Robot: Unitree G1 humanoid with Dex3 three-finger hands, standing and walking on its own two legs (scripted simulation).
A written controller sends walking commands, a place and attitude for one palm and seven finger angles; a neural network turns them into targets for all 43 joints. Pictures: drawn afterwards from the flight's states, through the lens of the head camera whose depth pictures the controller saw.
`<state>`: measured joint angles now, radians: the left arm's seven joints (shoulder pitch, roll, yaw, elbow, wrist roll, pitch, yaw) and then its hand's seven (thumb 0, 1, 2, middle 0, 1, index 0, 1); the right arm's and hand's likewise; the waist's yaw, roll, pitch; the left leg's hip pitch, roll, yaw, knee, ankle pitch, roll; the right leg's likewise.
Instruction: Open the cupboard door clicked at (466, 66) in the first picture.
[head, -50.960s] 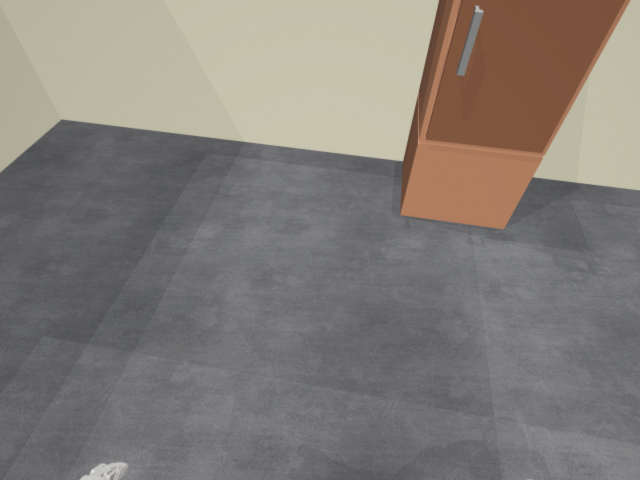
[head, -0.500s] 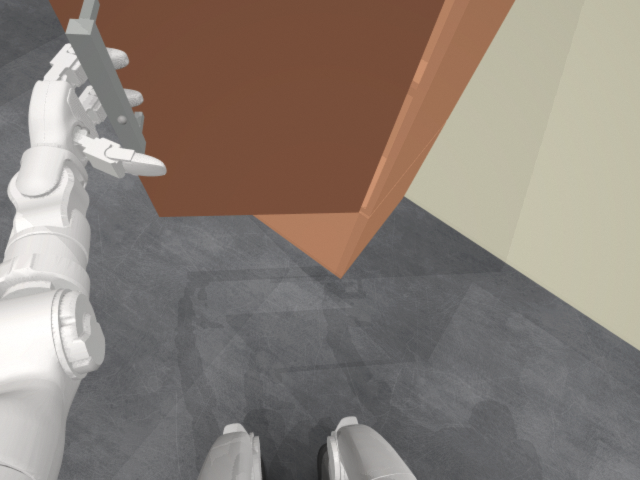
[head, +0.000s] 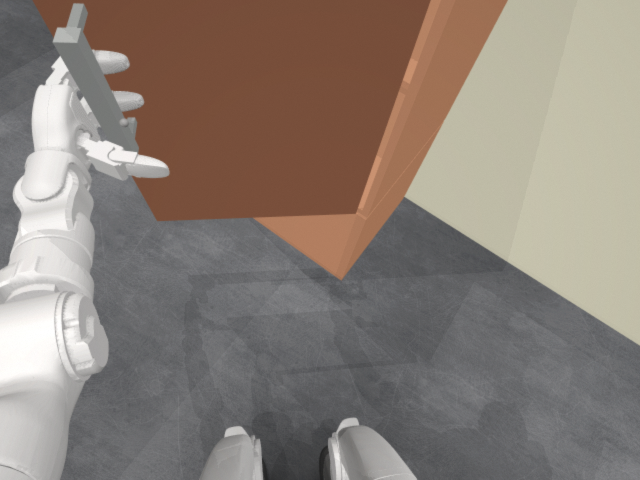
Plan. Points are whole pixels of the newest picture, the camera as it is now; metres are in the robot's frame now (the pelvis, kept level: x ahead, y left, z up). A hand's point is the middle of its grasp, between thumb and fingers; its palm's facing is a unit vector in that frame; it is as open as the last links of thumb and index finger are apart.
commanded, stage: close the thumb around the handle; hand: left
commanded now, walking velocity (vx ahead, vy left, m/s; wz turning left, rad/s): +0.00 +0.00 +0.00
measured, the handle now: (106, 91) +0.57 +0.21 +0.09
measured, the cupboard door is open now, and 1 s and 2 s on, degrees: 42 42 80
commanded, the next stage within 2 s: pull the door open along its arc in 0.78 s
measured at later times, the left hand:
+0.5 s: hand (126, 122) +0.53 +0.18 +0.08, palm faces +0.01 -1.00 -0.01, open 9.1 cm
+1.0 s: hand (127, 121) +0.53 +0.18 +0.08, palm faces +0.00 -1.00 +0.00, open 5.4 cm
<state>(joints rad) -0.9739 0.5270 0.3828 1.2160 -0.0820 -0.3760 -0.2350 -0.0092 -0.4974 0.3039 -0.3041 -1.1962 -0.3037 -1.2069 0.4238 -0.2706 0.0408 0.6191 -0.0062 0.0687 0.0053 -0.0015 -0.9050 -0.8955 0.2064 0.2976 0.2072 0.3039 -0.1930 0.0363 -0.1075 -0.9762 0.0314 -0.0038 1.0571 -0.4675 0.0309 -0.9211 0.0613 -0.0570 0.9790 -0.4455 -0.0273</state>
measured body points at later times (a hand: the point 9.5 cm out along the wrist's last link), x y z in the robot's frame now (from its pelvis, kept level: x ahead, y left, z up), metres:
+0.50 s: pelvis +0.00 +0.00 +0.00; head +0.14 +0.02 +0.42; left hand +0.52 +0.24 +0.09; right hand -0.01 -0.27 -0.11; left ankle +0.01 +0.10 -0.67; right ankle +0.01 -0.11 -0.67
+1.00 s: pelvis +0.00 +0.01 +0.00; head +0.14 +0.03 +0.43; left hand +0.53 +0.24 +0.08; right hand -0.01 -0.26 -0.10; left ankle +0.01 +0.10 -0.67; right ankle +0.01 -0.11 -0.67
